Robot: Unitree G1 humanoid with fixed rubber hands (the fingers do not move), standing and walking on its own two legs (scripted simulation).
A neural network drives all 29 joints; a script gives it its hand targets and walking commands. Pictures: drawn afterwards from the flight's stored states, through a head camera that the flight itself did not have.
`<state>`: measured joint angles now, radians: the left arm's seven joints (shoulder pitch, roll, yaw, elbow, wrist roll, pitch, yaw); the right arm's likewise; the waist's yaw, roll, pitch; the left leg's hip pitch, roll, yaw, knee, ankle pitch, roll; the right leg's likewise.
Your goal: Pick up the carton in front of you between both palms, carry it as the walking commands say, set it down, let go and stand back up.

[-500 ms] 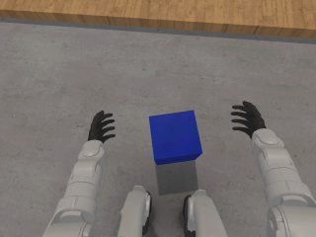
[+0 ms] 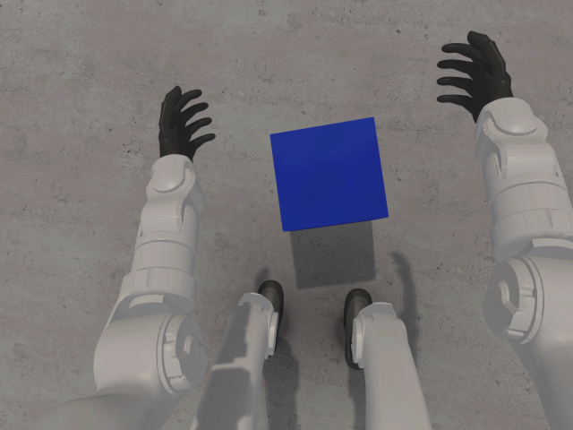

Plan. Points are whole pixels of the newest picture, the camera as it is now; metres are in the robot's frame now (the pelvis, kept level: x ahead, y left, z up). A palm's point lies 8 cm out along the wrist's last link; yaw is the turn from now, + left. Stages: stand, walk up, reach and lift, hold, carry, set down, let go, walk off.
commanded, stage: reach and lift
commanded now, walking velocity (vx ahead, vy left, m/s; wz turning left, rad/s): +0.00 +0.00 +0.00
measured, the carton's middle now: (327, 183) +0.47 -0.01 -0.51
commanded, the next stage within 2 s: none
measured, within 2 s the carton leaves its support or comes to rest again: leaves its support in 1.50 s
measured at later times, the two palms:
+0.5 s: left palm (228, 184) +0.44 +0.19 -0.36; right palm (425, 161) +0.50 -0.19 -0.37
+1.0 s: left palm (239, 182) +0.45 +0.18 -0.43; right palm (407, 169) +0.49 -0.17 -0.44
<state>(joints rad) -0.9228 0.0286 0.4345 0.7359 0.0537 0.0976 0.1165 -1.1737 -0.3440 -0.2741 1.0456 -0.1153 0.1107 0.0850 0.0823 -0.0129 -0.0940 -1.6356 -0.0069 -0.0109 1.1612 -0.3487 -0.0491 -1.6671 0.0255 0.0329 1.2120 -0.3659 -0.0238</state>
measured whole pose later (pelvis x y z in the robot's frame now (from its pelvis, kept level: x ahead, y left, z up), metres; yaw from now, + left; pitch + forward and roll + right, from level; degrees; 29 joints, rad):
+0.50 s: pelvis -0.05 +0.02 -0.21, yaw +1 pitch +43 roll +4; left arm -1.17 0.15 0.23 0.86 -0.20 0.10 0.21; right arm -1.37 -0.50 -0.02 1.12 0.16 0.09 0.00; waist 0.07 0.03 0.16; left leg -2.21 -0.06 0.00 1.95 -0.50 -0.06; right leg -2.24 0.03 0.06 1.99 -0.51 0.01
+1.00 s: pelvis -0.05 +0.01 -0.26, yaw +2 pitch +38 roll +4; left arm -1.29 0.21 0.14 1.09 -0.28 0.00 0.18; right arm -1.41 -0.46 0.06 1.19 0.21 0.02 -0.04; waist 0.04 0.06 0.28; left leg -2.28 -0.07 0.00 2.15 -0.54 -0.07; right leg -2.30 0.01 0.04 2.20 -0.57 -0.01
